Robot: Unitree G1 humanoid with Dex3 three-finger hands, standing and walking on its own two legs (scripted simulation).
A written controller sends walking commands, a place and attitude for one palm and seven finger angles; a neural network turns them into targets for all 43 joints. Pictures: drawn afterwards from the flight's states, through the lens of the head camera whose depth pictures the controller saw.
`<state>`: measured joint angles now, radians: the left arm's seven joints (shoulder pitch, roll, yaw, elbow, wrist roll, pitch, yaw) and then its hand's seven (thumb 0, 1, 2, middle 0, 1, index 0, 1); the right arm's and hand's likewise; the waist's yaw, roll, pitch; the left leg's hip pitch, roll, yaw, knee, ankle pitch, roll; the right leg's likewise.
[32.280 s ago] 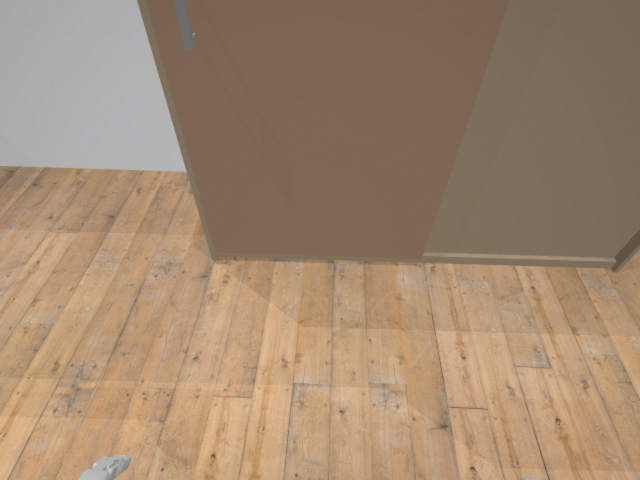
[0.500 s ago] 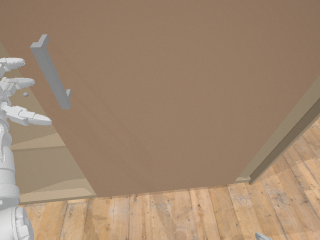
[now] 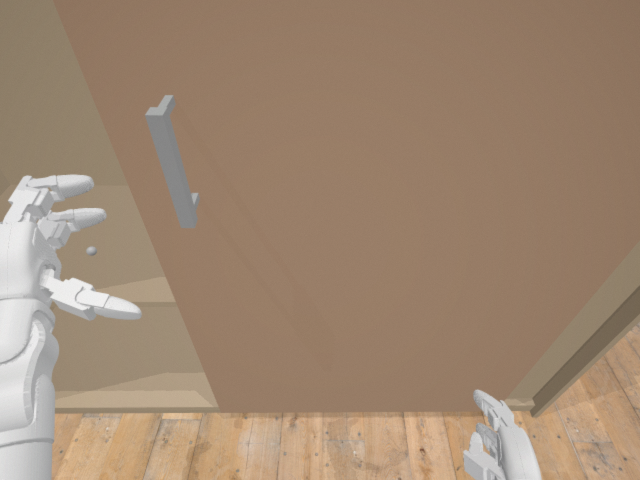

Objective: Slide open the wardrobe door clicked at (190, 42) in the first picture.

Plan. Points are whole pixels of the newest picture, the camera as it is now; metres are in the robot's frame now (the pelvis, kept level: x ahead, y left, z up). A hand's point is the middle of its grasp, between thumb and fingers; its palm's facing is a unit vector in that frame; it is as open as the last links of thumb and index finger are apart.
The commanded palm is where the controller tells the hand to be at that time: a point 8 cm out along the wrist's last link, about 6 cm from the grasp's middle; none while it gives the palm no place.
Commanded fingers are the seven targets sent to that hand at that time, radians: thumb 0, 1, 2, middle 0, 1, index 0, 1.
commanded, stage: slip the hand off the handle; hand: left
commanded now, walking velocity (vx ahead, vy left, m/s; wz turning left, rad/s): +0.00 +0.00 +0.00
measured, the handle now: (178, 165) +0.43 +0.25 +0.19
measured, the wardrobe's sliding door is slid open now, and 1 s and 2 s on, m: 0.68 0.68 0.68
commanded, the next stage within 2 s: draw the hand back to the body in 0.12 s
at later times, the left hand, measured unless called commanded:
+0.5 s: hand (105, 273) +0.25 +0.26 +0.18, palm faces +0.18 -0.98 -0.06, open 14.7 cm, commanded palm +0.20 +0.31 +0.18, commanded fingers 0.00 -0.55 0.20 -0.25 -1.15 -0.25 -1.15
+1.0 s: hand (80, 319) +0.20 +0.26 +0.16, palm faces +0.48 -0.81 -0.32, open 13.1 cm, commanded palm +0.16 +0.29 +0.18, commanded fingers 0.00 0.14 0.53 -0.23 -0.75 -0.23 -0.75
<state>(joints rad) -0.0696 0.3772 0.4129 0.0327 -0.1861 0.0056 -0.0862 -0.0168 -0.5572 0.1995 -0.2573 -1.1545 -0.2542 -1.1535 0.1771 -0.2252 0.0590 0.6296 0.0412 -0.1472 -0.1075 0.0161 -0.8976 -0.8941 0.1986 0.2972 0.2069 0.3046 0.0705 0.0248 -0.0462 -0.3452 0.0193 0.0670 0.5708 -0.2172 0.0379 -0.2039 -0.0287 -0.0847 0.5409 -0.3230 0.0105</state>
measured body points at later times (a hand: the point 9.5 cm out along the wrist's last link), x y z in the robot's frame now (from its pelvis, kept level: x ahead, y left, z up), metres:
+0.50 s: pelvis +0.00 -0.02 +0.01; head -0.05 -0.04 +0.45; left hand +0.23 +0.31 +0.19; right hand +0.18 -0.25 -0.06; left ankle +0.06 +0.09 -0.73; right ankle -0.02 -0.13 -0.73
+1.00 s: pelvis +0.00 -0.02 +0.01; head -0.02 -0.03 +0.46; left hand +0.17 +0.30 +0.18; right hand +0.20 -0.23 -0.07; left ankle +0.06 +0.09 -0.73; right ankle -0.02 -0.13 -0.73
